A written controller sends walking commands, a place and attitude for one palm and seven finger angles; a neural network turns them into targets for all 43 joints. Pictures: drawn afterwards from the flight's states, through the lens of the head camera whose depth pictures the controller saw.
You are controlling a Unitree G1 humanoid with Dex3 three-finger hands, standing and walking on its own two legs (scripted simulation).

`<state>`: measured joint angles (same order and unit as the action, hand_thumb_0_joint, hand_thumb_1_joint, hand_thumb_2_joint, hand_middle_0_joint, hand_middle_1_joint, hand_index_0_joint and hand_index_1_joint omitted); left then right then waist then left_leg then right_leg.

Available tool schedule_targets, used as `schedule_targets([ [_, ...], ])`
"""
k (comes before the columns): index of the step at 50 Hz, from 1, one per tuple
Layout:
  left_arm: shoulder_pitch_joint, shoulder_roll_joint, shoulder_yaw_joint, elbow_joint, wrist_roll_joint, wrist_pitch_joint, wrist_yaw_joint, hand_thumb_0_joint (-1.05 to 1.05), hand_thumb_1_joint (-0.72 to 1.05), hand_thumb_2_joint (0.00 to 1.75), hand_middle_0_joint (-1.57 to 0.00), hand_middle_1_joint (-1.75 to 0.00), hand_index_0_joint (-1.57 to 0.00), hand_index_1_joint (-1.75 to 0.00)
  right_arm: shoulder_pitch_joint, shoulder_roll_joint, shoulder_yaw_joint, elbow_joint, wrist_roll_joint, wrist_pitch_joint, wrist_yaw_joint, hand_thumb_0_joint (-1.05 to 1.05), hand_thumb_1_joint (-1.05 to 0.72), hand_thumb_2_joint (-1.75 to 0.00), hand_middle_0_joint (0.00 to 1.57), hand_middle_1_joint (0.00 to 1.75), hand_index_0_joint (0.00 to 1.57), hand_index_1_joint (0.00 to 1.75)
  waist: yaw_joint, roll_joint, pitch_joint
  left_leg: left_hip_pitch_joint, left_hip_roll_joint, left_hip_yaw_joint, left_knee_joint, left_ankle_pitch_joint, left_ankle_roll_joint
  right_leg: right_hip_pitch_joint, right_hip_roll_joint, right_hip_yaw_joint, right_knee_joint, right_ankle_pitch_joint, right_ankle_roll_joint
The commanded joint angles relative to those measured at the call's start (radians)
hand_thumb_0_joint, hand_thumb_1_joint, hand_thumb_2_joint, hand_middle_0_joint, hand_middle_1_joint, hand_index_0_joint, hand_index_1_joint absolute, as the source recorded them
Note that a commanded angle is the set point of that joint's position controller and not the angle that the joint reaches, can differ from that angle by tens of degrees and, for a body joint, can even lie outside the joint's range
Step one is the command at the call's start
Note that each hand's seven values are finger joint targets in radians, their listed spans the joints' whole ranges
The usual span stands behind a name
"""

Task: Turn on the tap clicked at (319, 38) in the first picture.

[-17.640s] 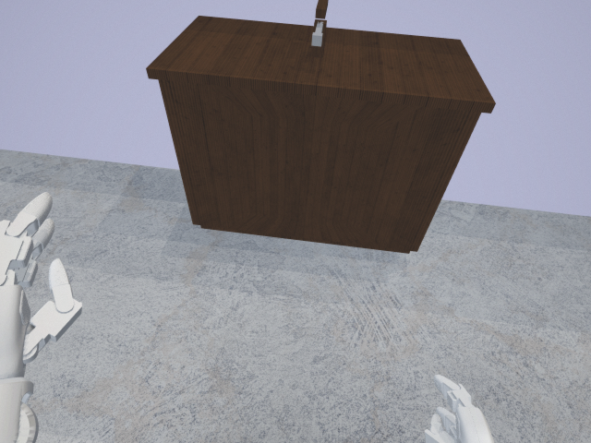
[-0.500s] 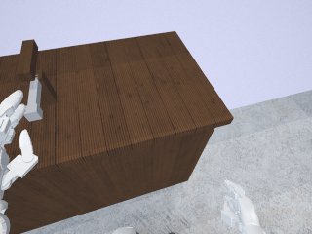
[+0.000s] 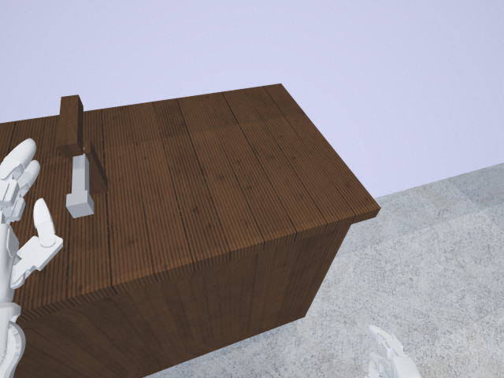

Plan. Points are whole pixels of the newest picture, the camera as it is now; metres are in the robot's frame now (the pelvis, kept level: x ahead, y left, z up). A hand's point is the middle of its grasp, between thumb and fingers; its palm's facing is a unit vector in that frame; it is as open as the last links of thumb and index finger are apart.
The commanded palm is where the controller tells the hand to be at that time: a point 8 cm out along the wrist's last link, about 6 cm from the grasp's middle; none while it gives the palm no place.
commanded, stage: come to a stop and stand still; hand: left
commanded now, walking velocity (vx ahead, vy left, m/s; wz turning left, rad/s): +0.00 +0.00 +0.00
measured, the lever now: (80, 204) +0.32 +0.29 +0.11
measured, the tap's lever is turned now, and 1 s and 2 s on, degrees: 0 0 0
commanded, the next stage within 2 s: look again from close up in 1.18 s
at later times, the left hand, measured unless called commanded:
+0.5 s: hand (63, 213) +0.27 +0.27 +0.16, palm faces +0.38 -0.85 -0.35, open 7.4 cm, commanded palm +0.20 +0.30 +0.18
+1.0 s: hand (71, 227) +0.25 +0.25 +0.16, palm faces +0.41 -0.84 -0.35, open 7.4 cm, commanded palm +0.19 +0.28 +0.18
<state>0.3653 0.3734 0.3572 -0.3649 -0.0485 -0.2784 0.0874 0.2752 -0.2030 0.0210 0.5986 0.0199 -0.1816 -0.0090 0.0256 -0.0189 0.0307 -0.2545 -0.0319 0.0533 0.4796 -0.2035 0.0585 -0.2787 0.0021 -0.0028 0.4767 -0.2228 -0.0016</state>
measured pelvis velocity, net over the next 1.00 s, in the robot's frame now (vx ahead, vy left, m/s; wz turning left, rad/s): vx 0.04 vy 0.00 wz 0.03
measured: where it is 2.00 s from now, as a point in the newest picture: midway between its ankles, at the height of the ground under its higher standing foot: outside the picture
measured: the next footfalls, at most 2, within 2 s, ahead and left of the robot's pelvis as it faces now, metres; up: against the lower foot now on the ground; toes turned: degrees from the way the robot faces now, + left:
none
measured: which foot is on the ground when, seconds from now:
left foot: down 0.00-1.00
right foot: down 0.00-1.00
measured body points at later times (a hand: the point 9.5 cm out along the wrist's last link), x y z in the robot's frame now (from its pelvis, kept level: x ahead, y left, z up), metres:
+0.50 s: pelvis +0.05 +0.02 +0.00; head +0.08 +0.05 +0.45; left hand +0.24 +0.32 +0.18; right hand +0.26 -0.19 -0.06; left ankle +0.04 +0.08 -0.74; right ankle +0.06 -0.13 -0.74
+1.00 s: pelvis +0.04 +0.00 +0.00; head +0.05 +0.01 +0.45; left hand +0.22 +0.29 +0.18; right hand +0.22 -0.22 -0.07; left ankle +0.04 +0.08 -0.74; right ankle +0.06 -0.13 -0.74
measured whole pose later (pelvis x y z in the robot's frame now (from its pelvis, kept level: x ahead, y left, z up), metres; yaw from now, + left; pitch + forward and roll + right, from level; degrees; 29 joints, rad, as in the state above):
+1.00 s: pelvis +0.04 +0.00 +0.00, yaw +2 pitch -1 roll -1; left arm 0.44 0.35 0.34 -0.44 -0.05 -0.21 0.11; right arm 0.21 -0.19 0.02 0.58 0.01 -0.10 -0.04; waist 0.03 -0.02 0.04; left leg -0.20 -0.03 0.02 0.45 -0.24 0.05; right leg -0.19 0.01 -0.03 0.38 -0.19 0.00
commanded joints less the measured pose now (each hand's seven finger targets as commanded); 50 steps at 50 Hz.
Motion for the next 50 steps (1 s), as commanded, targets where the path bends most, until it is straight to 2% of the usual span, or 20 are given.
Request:
schedule_targets([
  [1, -0.1, 0.217, 0.142, -0.243, 0.01, -0.07, 0.022, 0.0, 0.9, 0.9, -0.2, -0.3, -0.2, -0.3, -0.133, -0.117, -0.047, -0.172, 0.004, -0.055, -0.005, 0.0, -0.9, -0.9, 0.2, 0.3, 0.2, 0.3, 0.02, 0.045, -0.064, -0.206, 0.163, -0.199, -0.257, -0.312, 0.009, 0.22, -0.027, 0.017, 0.029, -0.058, 0.003],
  [3, -0.162, 0.263, 0.182, -0.308, 0.011, -0.08, 0.022, 0.0, 0.9, 0.9, -0.2, -0.3, -0.2, -0.3, -0.145, -0.111, -0.042, -0.169, -0.001, -0.057, -0.005, 0.0, -0.9, -0.9, 0.2, 0.3, 0.2, 0.3, 0.015, 0.107, -0.081, -0.164, 0.161, -0.196, -0.255, -0.27, 0.002, 0.214, -0.022, 0.004, 0.04, -0.028, 0.004],
  [5, -0.181, 0.213, 0.148, -0.303, 0.013, -0.089, 0.018, 0.0, 0.9, 0.9, -0.2, -0.3, -0.2, -0.3, -0.132, -0.108, -0.047, -0.168, -0.007, -0.063, -0.006, 0.0, -0.9, -0.9, 0.2, 0.3, 0.2, 0.3, 0.011, 0.168, -0.089, -0.159, 0.161, -0.209, -0.241, -0.248, -0.005, 0.222, -0.031, 0.011, 0.032, -0.001, -0.007],
  [9, -0.145, 0.141, 0.086, -0.295, 0.009, -0.084, 0.016, 0.0, 0.9, 0.9, -0.2, -0.3, -0.2, -0.3, -0.12, -0.11, -0.05, -0.146, -0.009, -0.073, 0.008, 0.0, -0.9, -0.9, 0.2, 0.3, 0.2, 0.3, 0.002, 0.116, -0.113, -0.048, 0.129, -0.18, -0.172, -0.018, -0.048, 0.182, -0.032, 0.01, -0.015, 0.096, -0.017],
  [11, -0.131, 0.123, 0.062, -0.298, 0.013, -0.073, 0.016, 0.0, 0.9, 0.9, -0.2, -0.3, -0.2, -0.3, -0.114, -0.115, -0.056, -0.14, -0.01, -0.068, 0.014, 0.0, -0.9, -0.9, 0.2, 0.3, 0.2, 0.3, 0.001, 0.134, -0.13, 0.001, 0.123, -0.156, -0.136, 0.137, -0.067, 0.174, -0.033, 0.016, -0.022, 0.153, -0.018],
  [14, -0.091, 0.111, 0.057, -0.269, 0.012, -0.05, 0.019, 0.0, 0.9, 0.9, -0.2, -0.3, -0.2, -0.3, -0.118, -0.115, -0.055, -0.139, -0.012, -0.045, 0.018, 0.0, -0.9, -0.9, 0.2, 0.3, 0.2, 0.3, -0.003, 0.116, -0.158, 0.07, 0.125, -0.137, -0.09, 0.352, -0.094, 0.153, -0.03, -0.006, -0.026, 0.207, -0.014],
  [18, -0.061, 0.158, 0.109, -0.311, 0.009, -0.033, 0.026, 0.0, 0.9, 0.9, -0.2, -0.3, -0.2, -0.3, -0.144, -0.111, -0.055, -0.159, -0.006, -0.01, 0.012, 0.0, -0.9, -0.9, 0.2, 0.3, 0.2, 0.3, -0.004, 0.103, -0.18, 0.092, 0.118, -0.131, -0.069, 0.432, -0.107, 0.175, -0.03, -0.008, -0.029, 0.259, -0.016],
  [19, -0.045, 0.14, 0.096, -0.3, 0.003, -0.03, 0.022, 0.0, 0.9, 0.9, -0.2, -0.3, -0.2, -0.3, -0.142, -0.113, -0.055, -0.165, -0.011, 0.0, 0.01, 0.0, -0.9, -0.9, 0.2, 0.3, 0.2, 0.3, -0.006, 0.098, -0.179, 0.085, 0.122, -0.13, -0.072, 0.424, -0.104, 0.175, -0.033, -0.011, -0.031, 0.25, -0.015],
  [23, -0.02, 0.183, 0.14, -0.376, -0.003, -0.027, 0.031, 0.0, 0.9, 0.9, -0.2, -0.3, -0.2, -0.3, -0.166, -0.106, -0.054, -0.186, -0.005, 0.013, -0.001, 0.0, -0.9, -0.9, 0.2, 0.3, 0.2, 0.3, -0.003, 0.121, -0.2, 0.107, 0.117, -0.124, -0.063, 0.441, -0.102, 0.195, -0.038, -0.007, -0.033, 0.286, -0.016],
  [24, -0.01, 0.153, 0.115, -0.358, -0.007, -0.027, 0.027, 0.0, 0.9, 0.9, -0.2, -0.3, -0.2, -0.3, -0.154, -0.112, -0.054, -0.184, -0.011, 0.017, -0.003, 0.0, -0.9, -0.9, 0.2, 0.3, 0.2, 0.3, -0.006, 0.117, -0.194, 0.093, 0.116, -0.128, -0.069, 0.439, -0.099, 0.196, -0.036, -0.011, -0.031, 0.273, -0.017],
  [28, -0.002, 0.17, 0.129, -0.388, -0.002, -0.021, 0.037, 0.0, 0.9, 0.9, -0.2, -0.3, -0.2, -0.3, -0.164, -0.111, -0.058, -0.186, -0.005, 0.019, -0.009, 0.0, -0.9, -0.9, 0.2, 0.3, 0.2, 0.3, -0.006, 0.146, -0.197, 0.115, 0.119, -0.117, -0.063, 0.444, -0.1, 0.195, -0.039, -0.005, -0.035, 0.285, -0.018],
  [30, 0.015, 0.154, 0.112, -0.356, -0.006, -0.016, 0.035, 0.0, 0.9, 0.9, -0.2, -0.3, -0.2, -0.3, -0.149, -0.116, -0.062, -0.188, -0.009, 0.024, -0.01, 0.0, -0.9, -0.9, 0.2, 0.3, 0.2, 0.3, -0.006, 0.125, -0.194, 0.093, 0.12, -0.126, -0.062, 0.421, -0.093, 0.217, -0.045, -0.001, -0.048, 0.296, -0.019],
  [33, 0.023, 0.155, 0.118, -0.325, -0.004, -0.007, 0.042, 0.0, 0.9, 0.9, -0.2, -0.3, -0.2, -0.3, -0.165, -0.117, -0.058, -0.183, -0.002, 0.027, -0.018, 0.0, -0.9, -0.9, 0.2, 0.3, 0.2, 0.3, -0.006, 0.085, -0.173, 0.078, 0.111, -0.121, -0.075, 0.345, -0.088, 0.214, -0.051, 0.01, -0.061, 0.307, -0.018],
  [34, 0.028, 0.129, 0.091, -0.294, -0.007, -0.005, 0.038, 0.0, 0.9, 0.9, -0.2, -0.3, -0.2, -0.3, -0.155, -0.121, -0.056, -0.177, -0.009, 0.034, -0.018, 0.0, -0.9, -0.9, 0.2, 0.3, 0.2, 0.3, -0.009, 0.072, -0.167, 0.052, 0.108, -0.122, -0.083, 0.307, -0.079, 0.218, -0.05, 0.007, -0.07, 0.288, -0.017],
  [38, -0.002, 0.158, 0.109, -0.326, -0.003, -0.002, 0.046, 0.0, 0.9, 0.9, -0.2, -0.3, -0.2, -0.3, -0.179, -0.118, -0.057, -0.179, -0.002, 0.03, -0.027, 0.0, -0.9, -0.9, 0.2, 0.3, 0.2, 0.3, -0.005, 0.088, -0.152, 0.049, 0.103, -0.12, -0.102, 0.211, -0.064, 0.213, -0.057, 0.03, -0.083, 0.26, -0.018],
  [39, 0.003, 0.134, 0.086, -0.297, -0.007, -0.002, 0.042, 0.0, 0.9, 0.9, -0.2, -0.3, -0.2, -0.3, -0.168, -0.121, -0.052, -0.174, -0.01, 0.034, -0.027, 0.0, -0.9, -0.9, 0.2, 0.3, 0.2, 0.3, -0.006, 0.078, -0.146, 0.024, 0.1, -0.124, -0.113, 0.18, -0.058, 0.22, -0.056, 0.021, -0.091, 0.237, -0.016],
  [42, -0.017, 0.147, 0.091, -0.314, -0.004, -0.002, 0.043, 0.0, 0.9, 0.9, -0.2, -0.3, -0.2, -0.3, -0.17, -0.122, -0.059, -0.179, -0.006, 0.026, -0.029, 0.0, -0.9, -0.9, 0.2, 0.3, 0.2, 0.3, -0.004, 0.073, -0.129, 0.006, 0.097, -0.127, -0.123, 0.089, -0.046, 0.223, -0.063, 0.049, -0.107, 0.198, -0.018],
  [43, -0.018, 0.165, 0.11, -0.323, -0.002, 0.001, 0.049, 0.0, 0.9, 0.9, -0.2, -0.3, -0.2, -0.3, -0.184, -0.117, -0.054, -0.177, -0.004, 0.026, -0.032, 0.0, -0.9, -0.9, 0.2, 0.3, 0.2, 0.3, -0.003, 0.081, -0.125, 0.015, 0.095, -0.123, -0.125, 0.087, -0.045, 0.211, -0.061, 0.047, -0.112, 0.195, -0.018],
  [44, -0.005, 0.135, 0.084, -0.29, -0.007, 0.001, 0.044, 0.0, 0.9, 0.9, -0.2, -0.3, -0.2, -0.3, -0.173, -0.12, -0.051, -0.173, -0.01, 0.029, -0.032, 0.0, -0.9, -0.9, 0.2, 0.3, 0.2, 0.3, -0.005, 0.064, -0.12, 0.004, 0.09, -0.125, -0.13, 0.073, -0.041, 0.211, -0.059, 0.04, -0.121, 0.176, -0.017],
  [50, -0.013, 0.139, 0.086, -0.273, -0.006, 0.01, 0.043, 0.0, 0.9, 0.9, -0.2, -0.3, -0.2, -0.3, -0.173, -0.122, -0.057, -0.174, -0.008, 0.026, -0.033, 0.0, -0.9, -0.9, 0.2, 0.3, 0.2, 0.3, -0.003, 0.052, -0.095, -0.004, 0.087, -0.124, -0.137, 0.009, -0.035, 0.191, -0.061, 0.066, -0.154, 0.114, -0.018],
])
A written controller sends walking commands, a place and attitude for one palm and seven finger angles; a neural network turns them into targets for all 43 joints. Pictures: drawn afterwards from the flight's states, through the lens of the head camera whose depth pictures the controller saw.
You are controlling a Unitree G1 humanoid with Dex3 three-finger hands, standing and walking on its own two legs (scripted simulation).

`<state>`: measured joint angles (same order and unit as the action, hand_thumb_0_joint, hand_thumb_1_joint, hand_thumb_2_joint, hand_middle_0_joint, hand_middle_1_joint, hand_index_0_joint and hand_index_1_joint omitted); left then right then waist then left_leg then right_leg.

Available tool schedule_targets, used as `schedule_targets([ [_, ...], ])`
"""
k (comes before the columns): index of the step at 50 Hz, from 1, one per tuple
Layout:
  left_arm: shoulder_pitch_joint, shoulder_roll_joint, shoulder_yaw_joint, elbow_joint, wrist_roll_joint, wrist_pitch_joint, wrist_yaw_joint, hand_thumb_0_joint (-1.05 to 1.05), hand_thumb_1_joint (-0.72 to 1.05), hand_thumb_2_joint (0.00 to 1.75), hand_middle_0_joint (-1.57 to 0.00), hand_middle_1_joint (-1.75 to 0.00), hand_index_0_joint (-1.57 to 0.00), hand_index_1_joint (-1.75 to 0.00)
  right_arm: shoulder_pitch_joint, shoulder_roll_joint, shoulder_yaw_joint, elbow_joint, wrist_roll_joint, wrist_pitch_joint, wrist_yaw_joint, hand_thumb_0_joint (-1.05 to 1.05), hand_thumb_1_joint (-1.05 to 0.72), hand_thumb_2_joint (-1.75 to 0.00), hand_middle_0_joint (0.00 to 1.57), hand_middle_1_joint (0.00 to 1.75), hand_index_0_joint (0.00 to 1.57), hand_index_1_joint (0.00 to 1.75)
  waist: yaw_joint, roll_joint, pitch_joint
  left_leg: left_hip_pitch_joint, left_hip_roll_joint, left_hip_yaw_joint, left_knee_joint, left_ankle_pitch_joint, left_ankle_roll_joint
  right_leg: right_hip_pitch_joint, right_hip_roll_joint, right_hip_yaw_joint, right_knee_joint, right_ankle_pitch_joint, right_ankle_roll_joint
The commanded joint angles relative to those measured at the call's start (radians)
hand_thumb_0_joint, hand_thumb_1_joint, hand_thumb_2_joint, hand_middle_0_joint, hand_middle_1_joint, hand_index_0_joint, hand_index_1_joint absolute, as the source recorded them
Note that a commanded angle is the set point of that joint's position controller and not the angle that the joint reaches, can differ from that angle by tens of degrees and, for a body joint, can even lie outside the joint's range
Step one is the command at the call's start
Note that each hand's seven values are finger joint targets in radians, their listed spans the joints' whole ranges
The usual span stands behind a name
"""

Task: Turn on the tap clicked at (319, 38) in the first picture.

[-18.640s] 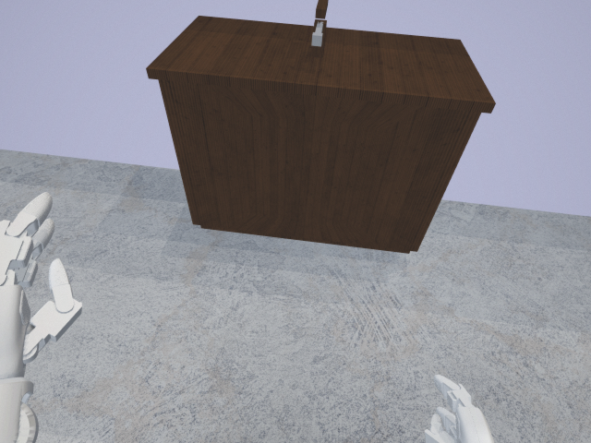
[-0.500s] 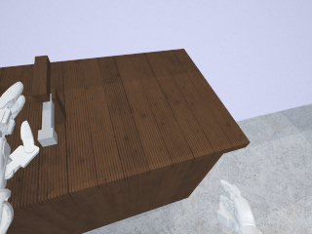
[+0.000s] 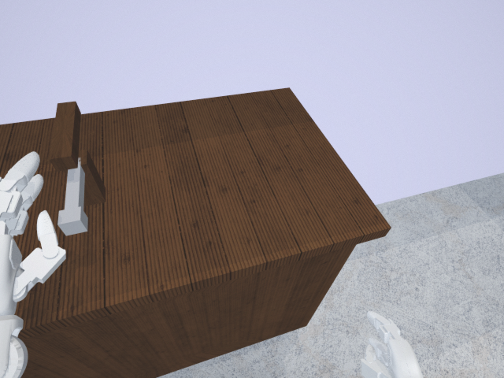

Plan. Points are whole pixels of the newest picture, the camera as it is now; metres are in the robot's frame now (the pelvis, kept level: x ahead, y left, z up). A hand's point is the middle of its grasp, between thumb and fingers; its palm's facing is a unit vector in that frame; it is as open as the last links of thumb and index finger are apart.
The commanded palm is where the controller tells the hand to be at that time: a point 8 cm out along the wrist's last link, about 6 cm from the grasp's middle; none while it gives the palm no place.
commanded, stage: come to a stop and stand still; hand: left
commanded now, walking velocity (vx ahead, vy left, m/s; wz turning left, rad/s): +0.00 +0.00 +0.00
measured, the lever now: (73, 221) +0.29 +0.29 +0.11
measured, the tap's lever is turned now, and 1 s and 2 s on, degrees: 0 0 0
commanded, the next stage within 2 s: look again from close up in 0.18 s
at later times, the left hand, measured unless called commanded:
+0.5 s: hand (58, 254) +0.21 +0.25 +0.15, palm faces +0.38 -0.86 -0.35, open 7.4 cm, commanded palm +0.16 +0.28 +0.17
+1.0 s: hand (77, 258) +0.21 +0.22 +0.16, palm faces +0.33 -0.85 -0.40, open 7.4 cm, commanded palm +0.15 +0.26 +0.17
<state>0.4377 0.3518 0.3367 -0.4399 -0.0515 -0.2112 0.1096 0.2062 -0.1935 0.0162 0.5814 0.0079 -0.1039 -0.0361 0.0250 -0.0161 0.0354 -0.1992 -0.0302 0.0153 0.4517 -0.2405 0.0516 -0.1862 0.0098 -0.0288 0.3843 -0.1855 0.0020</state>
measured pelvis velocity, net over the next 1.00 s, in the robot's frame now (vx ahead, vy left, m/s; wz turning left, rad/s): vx -0.01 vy -0.02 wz -0.01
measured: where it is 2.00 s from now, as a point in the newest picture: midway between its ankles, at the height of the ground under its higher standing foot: outside the picture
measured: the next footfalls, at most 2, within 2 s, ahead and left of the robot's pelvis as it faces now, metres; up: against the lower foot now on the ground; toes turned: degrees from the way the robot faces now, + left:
left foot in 1.36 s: -0.05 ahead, +0.07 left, +0.00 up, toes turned +2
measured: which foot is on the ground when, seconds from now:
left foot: down 0.00-1.00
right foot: down 0.00-1.00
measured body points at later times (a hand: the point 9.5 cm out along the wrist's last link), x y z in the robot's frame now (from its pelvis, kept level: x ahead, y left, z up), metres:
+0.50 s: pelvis +0.00 +0.00 +0.00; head +0.02 +0.02 +0.45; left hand +0.19 +0.29 +0.17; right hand +0.18 -0.22 -0.07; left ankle +0.00 +0.08 -0.74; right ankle +0.01 -0.12 -0.74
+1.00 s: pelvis -0.01 -0.02 +0.00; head +0.03 +0.00 +0.44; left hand +0.18 +0.27 +0.18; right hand +0.18 -0.22 -0.08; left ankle +0.00 +0.08 -0.74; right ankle +0.01 -0.12 -0.74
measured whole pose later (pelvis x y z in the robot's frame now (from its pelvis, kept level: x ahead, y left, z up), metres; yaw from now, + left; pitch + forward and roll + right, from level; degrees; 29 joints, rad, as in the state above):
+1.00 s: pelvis -0.01 -0.02 +0.00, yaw -1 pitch +0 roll +0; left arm 0.45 0.39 0.38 -0.54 -0.07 -0.22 0.09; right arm 0.16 -0.15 0.02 0.54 0.00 -0.11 -0.02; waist 0.03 -0.04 0.10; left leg -0.26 -0.02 0.03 0.49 -0.23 0.03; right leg -0.28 0.02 -0.02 0.48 -0.21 -0.02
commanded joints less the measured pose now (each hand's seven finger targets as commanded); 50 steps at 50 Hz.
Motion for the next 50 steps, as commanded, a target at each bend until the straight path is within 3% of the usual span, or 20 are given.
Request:
schedule_targets([
  [1, -0.085, 0.164, 0.108, -0.197, -0.003, -0.057, 0.021, 0.0, 0.9, 0.9, -0.2, -0.3, -0.2, -0.3, -0.102, -0.132, -0.053, -0.158, 0.005, -0.053, -0.006, 0.0, -0.9, -0.9, 0.2, 0.3, 0.2, 0.3, -0.003, 0.037, -0.099, -0.058, 0.086, -0.086, -0.106, 0.046, -0.026, 0.097, -0.072, 0.093, -0.064, 0.074, -0.021],
  [3, -0.097, 0.168, 0.108, -0.22, 0.0, -0.057, 0.022, 0.0, 0.9, 0.9, -0.2, -0.3, -0.2, -0.3, -0.117, -0.129, -0.051, -0.154, 0.01, -0.056, -0.006, 0.0, -0.9, -0.9, 0.2, 0.3, 0.2, 0.3, -0.003, 0.075, -0.1, -0.035, 0.086, -0.081, -0.108, 0.041, -0.026, 0.076, -0.069, 0.096, -0.068, 0.064, -0.022],
  [6, -0.099, 0.161, 0.101, -0.21, 0.0, -0.054, 0.023, 0.0, 0.9, 0.9, -0.2, -0.3, -0.2, -0.3, -0.102, -0.133, -0.053, -0.158, 0.005, -0.055, -0.006, 0.0, -0.9, -0.9, 0.2, 0.3, 0.2, 0.3, -0.003, 0.052, -0.1, -0.057, 0.087, -0.088, -0.118, 0.024, -0.024, 0.096, -0.065, 0.093, -0.067, 0.05, -0.02],
  [10, -0.096, 0.165, 0.103, -0.24, 0.0, -0.057, 0.023, 0.0, 0.9, 0.9, -0.2, -0.3, -0.2, -0.3, -0.108, -0.132, -0.054, -0.159, 0.007, -0.058, -0.005, 0.0, -0.9, -0.9, 0.2, 0.3, 0.2, 0.3, -0.001, 0.086, -0.123, -0.045, 0.089, -0.092, -0.121, 0.05, -0.025, 0.116, -0.062, 0.083, -0.049, 0.08, -0.02],
  [12, -0.081, 0.162, 0.105, -0.233, -0.001, -0.054, 0.023, 0.0, 0.9, 0.9, -0.2, -0.3, -0.2, -0.3, -0.101, -0.133, -0.056, -0.159, 0.007, -0.058, -0.004, 0.0, -0.9, -0.9, 0.2, 0.3, 0.2, 0.3, 0.0, 0.059, -0.127, -0.043, 0.091, -0.09, -0.112, 0.07, -0.027, 0.121, -0.066, 0.086, -0.047, 0.099, -0.021],
  [13, -0.072, 0.18, 0.122, -0.24, 0.0, -0.053, 0.025, 0.0, 0.9, 0.9, -0.2, -0.3, -0.2, -0.3, -0.115, -0.131, -0.053, -0.154, 0.011, -0.059, -0.005, 0.0, -0.9, -0.9, 0.2, 0.3, 0.2, 0.3, 0.0, 0.071, -0.127, -0.035, 0.09, -0.087, -0.112, 0.081, -0.028, 0.114, -0.062, 0.079, -0.046, 0.111, -0.019],
  [14, -0.074, 0.152, 0.096, -0.232, -0.003, -0.054, 0.021, 0.0, 0.9, 0.9, -0.2, -0.3, -0.2, -0.3, -0.104, -0.133, -0.051, -0.152, 0.005, -0.055, -0.004, 0.0, -0.9, -0.9, 0.2, 0.3, 0.2, 0.3, -0.003, 0.08, -0.127, -0.041, 0.089, -0.092, -0.121, 0.09, -0.03, 0.12, -0.059, 0.068, -0.04, 0.111, -0.018],
  [18, -0.059, 0.178, 0.123, -0.225, -0.001, -0.048, 0.023, 0.0, 0.9, 0.9, -0.2, -0.3, -0.2, -0.3, -0.113, -0.13, -0.053, -0.152, 0.011, -0.056, -0.005, 0.0, -0.9, -0.9, 0.2, 0.3, 0.2, 0.3, 0.0, 0.073, -0.121, -0.037, 0.098, -0.091, -0.118, 0.107, -0.032, 0.12, -0.06, 0.069, -0.034, 0.137, -0.016],
  [19, -0.06, 0.148, 0.095, -0.212, -0.004, -0.048, 0.019, 0.0, 0.9, 0.9, -0.2, -0.3, -0.2, -0.3, -0.1, -0.131, -0.05, -0.15, 0.005, -0.051, -0.004, 0.0, -0.9, -0.9, 0.2, 0.3, 0.2, 0.3, -0.003, 0.065, -0.12, -0.044, 0.096, -0.093, -0.122, 0.11, -0.031, 0.123, -0.058, 0.061, -0.034, 0.133, -0.016],
  [22, -0.068, 0.163, 0.105, -0.233, -0.003, -0.046, 0.02, 0.0, 0.9, 0.9, -0.2, -0.3, -0.2, -0.3, -0.098, -0.133, -0.056, -0.158, 0.009, -0.052, -0.003, 0.0, -0.9, -0.9, 0.2, 0.3, 0.2, 0.3, -0.002, 0.055, -0.129, -0.032, 0.1, -0.092, -0.11, 0.127, -0.032, 0.129, -0.066, 0.075, -0.03, 0.155, -0.019],
  [28, -0.076, 0.18, 0.117, -0.262, -0.001, -0.048, 0.023, 0.0, 0.9, 0.9, -0.2, -0.3, -0.2, -0.3, -0.112, -0.129, -0.052, -0.154, 0.014, -0.053, -0.004, 0.0, -0.9, -0.9, 0.2, 0.3, 0.2, 0.3, -0.002, 0.097, -0.128, -0.027, 0.104, -0.094, -0.121, 0.134, -0.037, 0.129, -0.059, 0.061, -0.018, 0.156, -0.017],
  [29, -0.075, 0.149, 0.088, -0.245, -0.003, -0.049, 0.019, 0.0, 0.9, 0.9, -0.2, -0.3, -0.2, -0.3, -0.101, -0.131, -0.049, -0.151, 0.007, -0.049, -0.004, 0.0, -0.9, -0.9, 0.2, 0.3, 0.2, 0.3, -0.005, 0.096, -0.119, -0.041, 0.102, -0.099, -0.133, 0.125, -0.038, 0.128, -0.053, 0.051, -0.017, 0.139, -0.016],
  [33, -0.064, 0.176, 0.117, -0.255, -0.002, -0.046, 0.022, 0.0, 0.9, 0.9, -0.2, -0.3, -0.2, -0.3, -0.109, -0.129, -0.052, -0.156, 0.013, -0.05, -0.004, 0.0, -0.9, -0.9, 0.2, 0.3, 0.2, 0.3, -0.003, 0.087, -0.13, -0.034, 0.106, -0.097, -0.121, 0.153, -0.04, 0.14, -0.057, 0.055, -0.014, 0.168, -0.017],
  [34, -0.066, 0.155, 0.099, -0.241, -0.007, -0.046, 0.02, 0.0, 0.9, 0.9, -0.2, -0.3, -0.2, -0.3, -0.1, -0.129, -0.047, -0.155, 0.008, -0.044, -0.004, 0.0, -0.9, -0.9, 0.2, 0.3, 0.2, 0.3, -0.004, 0.085, -0.12, -0.042, 0.105, -0.104, -0.136, 0.17, -0.046, 0.136, -0.048, 0.044, -0.016, 0.16, -0.014],
  [38, -0.07, 0.183, 0.125, -0.276, -0.014, -0.047, 0.019, 0.0, 0.9, 0.9, -0.2, -0.3, -0.2, -0.3, -0.11, -0.123, -0.049, -0.17, 0.015, -0.043, -0.007, 0.0, -0.9, -0.9, 0.2, 0.3, 0.2, 0.3, 0.0, 0.098, -0.129, 0.004, 0.138, -0.107, -0.11, 0.353, -0.066, 0.101, -0.036, 0.041, 0.014, 0.206, -0.006],
  [41, -0.068, 0.169, 0.114, -0.289, -0.018, -0.054, 0.009, 0.0, 0.9, 0.9, -0.2, -0.3, -0.2, -0.3, -0.093, -0.122, -0.056, -0.176, 0.007, -0.04, -0.001, 0.0, -0.9, -0.9, 0.2, 0.3, 0.2, 0.3, 0.002, 0.13, -0.148, 0.018, 0.181, -0.116, -0.101, 0.461, -0.067, 0.073, -0.034, 0.033, 0.063, 0.137, -0.007],
  [45, -0.047, 0.177, 0.13, -0.332, -0.02, -0.065, 0.002, 0.0, 0.9, 0.9, -0.2, -0.3, -0.2, -0.3, -0.09, -0.114, -0.063, -0.181, -0.002, -0.047, 0.01, 0.0, -0.9, -0.9, 0.2, 0.3, 0.2, 0.3, 0.004, 0.168, -0.159, 0.023, 0.246, -0.135, -0.083, 0.513, -0.042, 0.016, -0.037, 0.027, 0.113, -0.005, -0.011],
  [48, -0.011, 0.207, 0.17, -0.356, -0.018, -0.083, 0.0, 0.0, 0.9, 0.9, -0.2, -0.3, -0.2, -0.3, -0.092, -0.111, -0.064, -0.177, -0.006, -0.061, 0.014, 0.0, -0.9, -0.9, 0.2, 0.3, 0.2, 0.3, 0.003, 0.17, -0.166, 0.008, 0.265, -0.138, -0.034, 0.543, -0.031, 0.002, -0.039, 0.026, 0.114, 0.02, -0.024],
  [49, 0.01, 0.181, 0.153, -0.331, -0.025, -0.085, -0.007, 0.0, 0.9, 0.9, -0.2, -0.3, -0.2, -0.3, -0.084, -0.111, -0.061, -0.177, -0.014, -0.055, 0.016, 0.0, -0.9, -0.9, 0.2, 0.3, 0.2, 0.3, 0.0, 0.154, -0.168, -0.032, 0.266, -0.145, -0.029, 0.499, -0.019, 0.022, -0.041, 0.03, 0.109, 0.021, -0.022],
  [50, 0.004, 0.203, 0.178, -0.356, -0.024, -0.094, -0.009, 0.0, 0.9, 0.9, -0.2, -0.3, -0.2, -0.3, -0.083, -0.114, -0.073, -0.181, -0.011, -0.063, 0.013, 0.0, -0.9, -0.9, 0.2, 0.3, 0.2, 0.3, 0.003, 0.149, -0.166, -0.059, 0.272, -0.144, 0.0, 0.476, -0.013, 0.036, -0.051, 0.041, 0.108, 0.073, -0.029],
])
